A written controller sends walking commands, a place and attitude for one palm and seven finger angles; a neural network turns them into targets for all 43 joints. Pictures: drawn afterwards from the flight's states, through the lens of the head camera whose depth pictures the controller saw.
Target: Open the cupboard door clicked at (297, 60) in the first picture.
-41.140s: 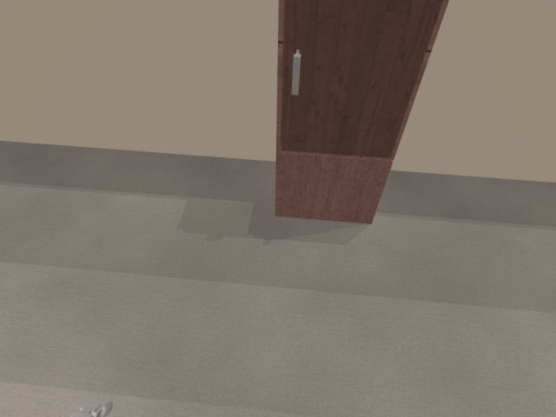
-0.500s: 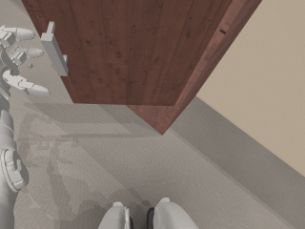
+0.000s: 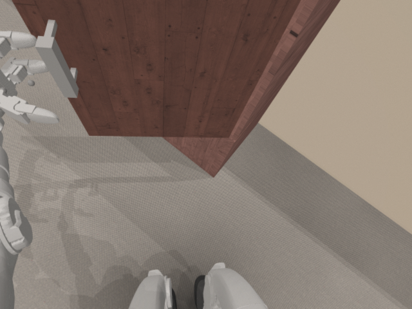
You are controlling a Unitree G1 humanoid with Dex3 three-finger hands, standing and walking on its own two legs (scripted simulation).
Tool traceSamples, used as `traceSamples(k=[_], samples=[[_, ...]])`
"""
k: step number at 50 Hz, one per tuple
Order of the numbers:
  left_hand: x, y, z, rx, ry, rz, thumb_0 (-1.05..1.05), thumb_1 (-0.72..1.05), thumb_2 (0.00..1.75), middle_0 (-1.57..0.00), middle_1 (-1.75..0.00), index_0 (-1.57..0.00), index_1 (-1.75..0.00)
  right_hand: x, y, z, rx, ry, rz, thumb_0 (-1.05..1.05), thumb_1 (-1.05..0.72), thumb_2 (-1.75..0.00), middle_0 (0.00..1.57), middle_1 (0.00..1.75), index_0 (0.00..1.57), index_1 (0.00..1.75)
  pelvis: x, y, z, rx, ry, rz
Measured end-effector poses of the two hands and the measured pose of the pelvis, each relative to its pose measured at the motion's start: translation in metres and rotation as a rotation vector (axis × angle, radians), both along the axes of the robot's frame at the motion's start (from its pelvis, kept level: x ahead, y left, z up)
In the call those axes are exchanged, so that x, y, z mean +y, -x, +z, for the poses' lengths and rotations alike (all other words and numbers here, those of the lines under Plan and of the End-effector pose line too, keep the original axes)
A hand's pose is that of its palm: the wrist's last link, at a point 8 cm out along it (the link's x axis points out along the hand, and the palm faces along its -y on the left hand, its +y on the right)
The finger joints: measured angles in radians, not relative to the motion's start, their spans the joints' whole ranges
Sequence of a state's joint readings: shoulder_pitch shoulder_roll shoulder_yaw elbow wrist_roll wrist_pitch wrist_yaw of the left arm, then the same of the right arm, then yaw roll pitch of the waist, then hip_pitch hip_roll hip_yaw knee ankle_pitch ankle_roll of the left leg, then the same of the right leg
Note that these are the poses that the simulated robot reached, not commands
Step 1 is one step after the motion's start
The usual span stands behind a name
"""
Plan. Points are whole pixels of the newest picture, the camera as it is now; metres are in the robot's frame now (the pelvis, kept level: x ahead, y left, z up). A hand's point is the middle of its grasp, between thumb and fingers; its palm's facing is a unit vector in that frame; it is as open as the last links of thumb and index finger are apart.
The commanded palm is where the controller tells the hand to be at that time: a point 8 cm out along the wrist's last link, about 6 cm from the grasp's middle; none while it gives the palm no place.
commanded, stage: slide the fingers in behind the handle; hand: left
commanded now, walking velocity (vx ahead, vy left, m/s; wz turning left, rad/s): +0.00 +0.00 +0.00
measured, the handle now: (62, 61) +0.55 +0.22 +0.06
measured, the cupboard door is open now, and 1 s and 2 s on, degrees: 41 41 42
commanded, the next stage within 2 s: close the thumb around the handle in 1.30 s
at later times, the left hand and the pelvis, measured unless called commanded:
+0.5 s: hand (55, 85) +0.50 +0.23 +0.06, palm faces -0.02 -1.00 +0.00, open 14.0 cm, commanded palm +0.48 +0.26 +0.07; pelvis +0.00 +0.00 +0.00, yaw +0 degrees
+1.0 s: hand (74, 84) +0.50 +0.20 +0.06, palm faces +0.00 -1.00 +0.00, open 13.9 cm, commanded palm +0.48 +0.24 +0.07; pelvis +0.00 -0.01 +0.00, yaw +0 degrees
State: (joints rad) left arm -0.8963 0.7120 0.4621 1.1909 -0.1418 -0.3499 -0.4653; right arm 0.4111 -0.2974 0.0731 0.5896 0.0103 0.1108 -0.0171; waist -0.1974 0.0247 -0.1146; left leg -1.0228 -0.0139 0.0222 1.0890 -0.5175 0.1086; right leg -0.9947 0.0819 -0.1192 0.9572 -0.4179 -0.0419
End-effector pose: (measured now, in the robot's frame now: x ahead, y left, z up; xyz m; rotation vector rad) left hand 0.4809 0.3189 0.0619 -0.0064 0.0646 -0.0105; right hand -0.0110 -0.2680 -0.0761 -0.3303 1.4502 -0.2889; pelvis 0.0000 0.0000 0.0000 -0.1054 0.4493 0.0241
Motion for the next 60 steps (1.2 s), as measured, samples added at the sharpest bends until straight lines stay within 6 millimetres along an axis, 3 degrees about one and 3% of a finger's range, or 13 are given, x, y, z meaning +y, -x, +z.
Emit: traceSamples(k=[20, 45, 60], samples=[[-0.032, 0.004, 0.003, -0.02, -0.001, -0.01, -0.01, -0.5, 0.3, -0.3, -1.2, -0.3, -1.2, 0.011, -0.023, -0.006, -0.067, -0.051, 0.014, 0.0, -0.91, -0.9, 0.21, 0.3, 0.2, 0.3, 0.004, -0.004, 0.005, -0.032, -0.009, 0.0], [-0.065, 0.003, 0.0, -0.017, -0.012, -0.005, -0.01, -0.5, 0.3, -0.3, -1.2, -0.3, -1.2, 0.003, -0.009, -0.01, -0.049, -0.069, -0.009, 0.0, -0.91, -0.9, 0.21, 0.3, 0.2, 0.3, -0.005, -0.001, 0.004, -0.038, -0.023, -0.006], [-0.067, 0.0, 0.001, -0.017, -0.012, 0.011, -0.01, -0.5, 0.3, -0.3, -1.2, -0.3, -1.21, -0.004, -0.014, -0.012, -0.055, -0.068, 0.001, 0.0, -0.91, -0.9, 0.21, 0.3, 0.2, 0.3, -0.011, -0.002, 0.003, -0.032, -0.029, -0.005]])
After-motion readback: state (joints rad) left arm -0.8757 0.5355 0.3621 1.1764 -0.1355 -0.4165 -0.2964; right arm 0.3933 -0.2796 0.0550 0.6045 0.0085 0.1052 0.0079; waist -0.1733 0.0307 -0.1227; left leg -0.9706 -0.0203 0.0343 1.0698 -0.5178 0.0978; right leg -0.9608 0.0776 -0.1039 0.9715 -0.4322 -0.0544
